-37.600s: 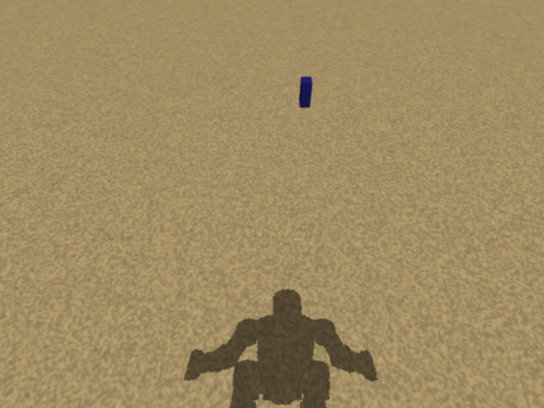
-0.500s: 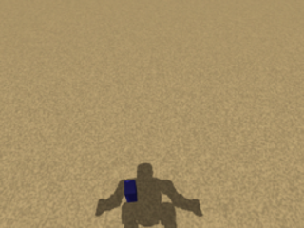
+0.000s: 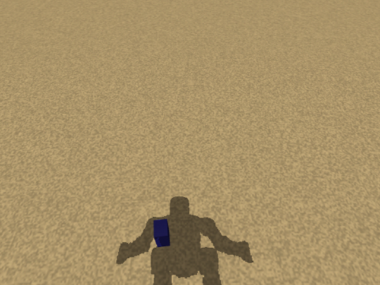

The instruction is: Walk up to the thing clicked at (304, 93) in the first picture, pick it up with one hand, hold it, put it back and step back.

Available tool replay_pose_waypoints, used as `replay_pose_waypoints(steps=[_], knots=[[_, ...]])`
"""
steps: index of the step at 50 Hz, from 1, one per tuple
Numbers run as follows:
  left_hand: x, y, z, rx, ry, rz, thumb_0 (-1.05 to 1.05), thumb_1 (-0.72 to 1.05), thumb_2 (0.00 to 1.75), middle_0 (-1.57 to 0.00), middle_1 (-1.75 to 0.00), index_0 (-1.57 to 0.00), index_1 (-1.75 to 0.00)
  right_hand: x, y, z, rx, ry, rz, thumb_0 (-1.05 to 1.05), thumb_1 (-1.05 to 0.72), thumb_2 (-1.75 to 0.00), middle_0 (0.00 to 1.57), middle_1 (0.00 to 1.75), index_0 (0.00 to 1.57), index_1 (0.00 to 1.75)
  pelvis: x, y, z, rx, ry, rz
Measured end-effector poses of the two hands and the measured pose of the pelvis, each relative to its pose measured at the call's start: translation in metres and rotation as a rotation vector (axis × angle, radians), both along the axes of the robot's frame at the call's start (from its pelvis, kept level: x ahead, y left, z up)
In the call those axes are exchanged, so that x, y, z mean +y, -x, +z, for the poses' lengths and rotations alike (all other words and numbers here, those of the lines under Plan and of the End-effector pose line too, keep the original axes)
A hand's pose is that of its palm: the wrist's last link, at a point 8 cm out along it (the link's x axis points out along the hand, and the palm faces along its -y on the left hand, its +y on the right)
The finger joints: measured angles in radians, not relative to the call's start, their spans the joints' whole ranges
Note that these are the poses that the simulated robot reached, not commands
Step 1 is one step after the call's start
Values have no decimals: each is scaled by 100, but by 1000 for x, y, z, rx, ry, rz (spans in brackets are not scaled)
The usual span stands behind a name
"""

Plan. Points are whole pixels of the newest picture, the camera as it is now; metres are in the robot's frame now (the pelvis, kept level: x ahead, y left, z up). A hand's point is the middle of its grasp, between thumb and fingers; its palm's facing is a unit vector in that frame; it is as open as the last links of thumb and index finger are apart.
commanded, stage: step back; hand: left
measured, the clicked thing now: (162, 233) +0.42 +0.14 -0.69
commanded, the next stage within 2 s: none
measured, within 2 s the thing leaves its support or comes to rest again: neither
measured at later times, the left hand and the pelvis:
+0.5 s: hand out of the picture +0.07 +0.30 -0.17, palm faces -0.08 -0.93 -0.35, open 7.4 cm; pelvis -0.07 +0.04 -0.01, yaw -3 degrees
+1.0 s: hand out of the picture -0.08 +0.26 -0.14, palm faces -0.07 -0.90 -0.42, open 7.4 cm; pelvis -0.19 +0.00 -0.01, yaw -4 degrees
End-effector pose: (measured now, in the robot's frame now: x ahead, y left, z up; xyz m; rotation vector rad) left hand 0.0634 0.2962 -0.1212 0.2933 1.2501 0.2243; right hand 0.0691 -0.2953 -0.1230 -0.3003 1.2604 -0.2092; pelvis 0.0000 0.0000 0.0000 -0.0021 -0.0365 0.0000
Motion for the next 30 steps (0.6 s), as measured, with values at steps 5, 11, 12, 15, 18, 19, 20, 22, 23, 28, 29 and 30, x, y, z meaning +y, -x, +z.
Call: replay_pose_waypoints(steps=[5,11,12,15,18,19,20,22,23,28,29,30], knots=[[12,4,-4,6,-31,-10,0,90,90,-20,-30,-20,-30,-7,4,-4,3,21,1,1,-90,-89,21,30,20,30,2,16,-7,10,11,-4],[32,0,-11,-28,-44,-43,0,90,90,-20,-30,-20,-30,-7,17,-6,4,65,2,1,-90,-89,21,30,20,30,18,30,-19,7,16,-12],[37,-3,-14,-37,-42,-50,0,90,90,-20,-30,-21,-30,-4,21,-5,1,72,-1,1,-90,-89,21,30,20,30,22,31,-21,9,16,-12],[48,-15,-21,-78,-36,-62,1,90,90,-20,-30,-20,-30,5,37,-3,2,91,-5,1,-90,-89,21,30,20,30,34,38,-27,8,11,-15],[50,-22,-19,-101,-33,-81,1,90,90,-20,-30,-20,-30,16,56,5,14,96,-5,1,-90,-89,21,30,20,30,39,49,-21,5,28,-21],[50,-22,-18,-104,-28,-86,0,91,90,-20,-30,-20,-30,19,62,8,20,98,-8,1,-90,-89,21,30,20,30,39,52,-18,8,32,-20],[49,-21,-17,-106,-20,-91,0,91,90,-20,-30,-20,-30,21,68,11,26,99,-11,1,-90,-89,21,30,20,30,40,55,-15,13,33,-22],[48,-15,-15,-105,-9,-102,0,91,90,-20,-30,-20,-30,24,76,15,29,102,-18,1,-90,-89,21,30,20,30,41,62,-11,20,30,-34],[47,-11,-15,-99,-7,-108,0,91,90,-20,-30,-20,-30,25,78,16,22,103,-21,1,-90,-89,21,30,20,30,42,65,-10,22,29,-41],[47,24,-19,-38,-17,-124,0,91,90,-20,-30,-20,-30,24,86,15,-51,99,-38,1,-90,-89,21,30,20,30,41,82,-13,17,17,-74],[46,31,-19,-26,-20,-126,0,90,90,-20,-30,-20,-30,23,88,13,-65,96,-38,1,-90,-89,21,30,20,30,39,87,-14,16,15,-81],[45,38,-20,-16,-23,-128,0,90,90,-20,-30,-20,-30,21,90,12,-77,93,-37,1,-90,-89,21,30,20,30,38,92,-16,14,12,-87]])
